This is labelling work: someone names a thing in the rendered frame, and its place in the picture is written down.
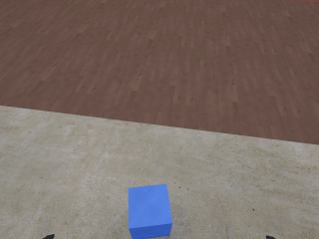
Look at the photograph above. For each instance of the carton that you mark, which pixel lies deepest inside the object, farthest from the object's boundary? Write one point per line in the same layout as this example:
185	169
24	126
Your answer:
149	211

